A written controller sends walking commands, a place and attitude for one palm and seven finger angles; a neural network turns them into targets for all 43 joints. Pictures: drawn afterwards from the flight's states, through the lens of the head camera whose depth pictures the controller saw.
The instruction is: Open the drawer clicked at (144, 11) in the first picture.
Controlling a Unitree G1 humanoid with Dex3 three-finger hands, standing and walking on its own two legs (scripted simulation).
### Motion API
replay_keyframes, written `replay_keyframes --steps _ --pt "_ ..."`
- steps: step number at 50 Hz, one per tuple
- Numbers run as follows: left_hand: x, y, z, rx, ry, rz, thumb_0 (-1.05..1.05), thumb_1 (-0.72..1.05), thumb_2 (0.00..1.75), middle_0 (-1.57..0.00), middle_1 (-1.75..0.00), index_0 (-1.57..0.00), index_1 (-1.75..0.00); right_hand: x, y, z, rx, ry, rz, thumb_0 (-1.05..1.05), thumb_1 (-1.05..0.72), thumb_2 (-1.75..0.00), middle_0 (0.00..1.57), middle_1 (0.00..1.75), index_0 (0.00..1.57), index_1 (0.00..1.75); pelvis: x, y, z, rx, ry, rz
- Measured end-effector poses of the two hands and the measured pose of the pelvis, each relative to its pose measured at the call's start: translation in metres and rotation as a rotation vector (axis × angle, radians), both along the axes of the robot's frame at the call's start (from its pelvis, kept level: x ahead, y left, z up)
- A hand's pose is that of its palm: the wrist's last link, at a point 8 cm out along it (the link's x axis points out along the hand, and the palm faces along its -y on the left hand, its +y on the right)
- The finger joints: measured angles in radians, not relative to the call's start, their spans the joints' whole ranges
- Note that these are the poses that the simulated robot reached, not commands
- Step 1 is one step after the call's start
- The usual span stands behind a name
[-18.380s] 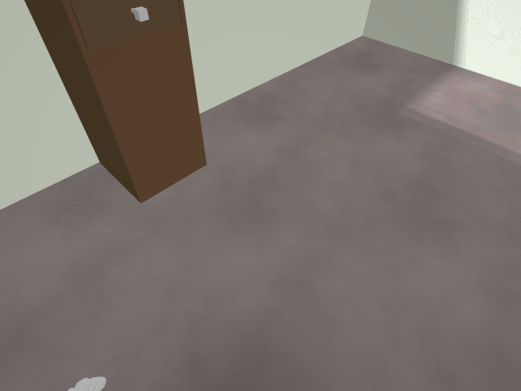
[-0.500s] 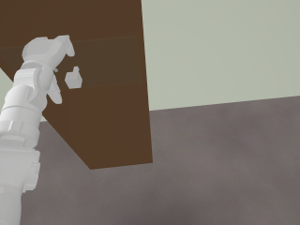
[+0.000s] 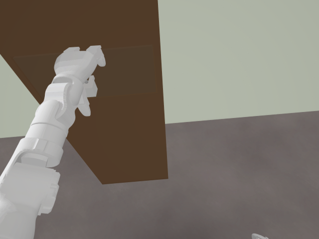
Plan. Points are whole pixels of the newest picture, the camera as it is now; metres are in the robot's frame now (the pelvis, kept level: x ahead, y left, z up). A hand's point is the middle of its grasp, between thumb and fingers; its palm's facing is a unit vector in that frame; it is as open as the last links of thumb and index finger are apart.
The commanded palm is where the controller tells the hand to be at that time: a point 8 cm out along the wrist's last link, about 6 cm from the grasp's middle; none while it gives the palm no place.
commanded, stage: re-aim the fingers above the handle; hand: left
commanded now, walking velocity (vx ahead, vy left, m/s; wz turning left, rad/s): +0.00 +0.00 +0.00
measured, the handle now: (90, 84) +0.52 +0.22 +0.10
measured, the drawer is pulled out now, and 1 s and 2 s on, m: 0.00 0.00 0.00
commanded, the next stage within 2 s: lower the fingers behind the handle in 0.82 s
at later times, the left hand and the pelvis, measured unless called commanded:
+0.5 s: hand (86, 85) +0.46 +0.20 +0.15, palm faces +0.03 -0.01 -1.00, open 13.8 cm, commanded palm +0.44 +0.23 +0.22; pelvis -0.01 -0.01 +0.00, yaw +0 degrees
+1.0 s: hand (91, 79) +0.47 +0.19 +0.16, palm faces +0.13 -0.06 -0.99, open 13.8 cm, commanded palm +0.44 +0.23 +0.21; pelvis -0.01 +0.00 +0.00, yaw +0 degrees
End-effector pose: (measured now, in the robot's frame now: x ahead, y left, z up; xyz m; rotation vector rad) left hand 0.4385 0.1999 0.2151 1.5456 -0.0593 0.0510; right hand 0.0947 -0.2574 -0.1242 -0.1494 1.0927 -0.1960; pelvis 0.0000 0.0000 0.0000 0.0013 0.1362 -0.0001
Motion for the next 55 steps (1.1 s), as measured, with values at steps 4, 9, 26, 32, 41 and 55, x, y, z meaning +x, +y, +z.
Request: replay_keyframes --steps 4,9,26,32,41,55 --pt "0.003 0.015 0.000 0.030 0.015 0.099 0.00 -0.49 0.30 -0.32 -1.20 -0.32 -1.20 0.006 0.005 0.000 0.016 -0.030 0.001 0.00 -0.90 -0.90 0.20 0.30 0.20 0.30 -0.003 -0.002 0.001 0.005 0.000 -0.009" --pt "-0.004 0.036 0.010 0.051 0.028 0.168 0.00 -0.49 0.31 -0.32 -1.20 -0.32 -1.20 0.006 0.004 0.001 0.017 -0.035 0.006 0.00 -0.90 -0.90 0.20 0.30 0.20 0.30 -0.003 -0.005 0.002 0.005 0.000 -0.005" --pt "-0.001 0.005 -0.004 0.015 0.012 -0.030 0.00 -0.49 0.30 -0.33 -1.20 -0.32 -1.20 -0.003 -0.014 0.008 -0.059 -0.024 -0.001 0.00 -0.90 -0.90 0.20 0.30 0.20 0.30 -0.008 -0.006 0.000 0.003 0.000 0.001" --pt "0.004 0.044 0.018 0.041 -0.034 0.169 0.00 -0.49 0.31 -0.32 -1.20 -0.32 -1.20 -0.020 -0.006 -0.002 -0.011 0.026 -0.023 0.00 -0.90 -0.90 0.20 0.30 0.20 0.30 -0.006 -0.005 0.001 0.003 0.011 -0.012" --pt "-0.007 0.032 -0.012 0.049 0.189 0.083 -0.01 -0.49 0.31 -0.32 -1.20 -0.31 -1.20 -0.023 -0.006 0.001 -0.043 0.054 -0.015 0.01 -0.90 -0.90 0.20 0.30 0.20 0.30 -0.003 -0.001 0.002 -0.001 -0.006 0.013" --pt "0.011 0.034 0.012 0.027 -0.098 0.167 0.00 -0.48 0.31 -0.32 -1.20 -0.31 -1.20 -0.011 0.006 -0.003 0.012 0.019 -0.003 0.00 -0.90 -0.90 0.20 0.30 0.20 0.30 -0.005 0.002 0.000 0.002 0.029 -0.021"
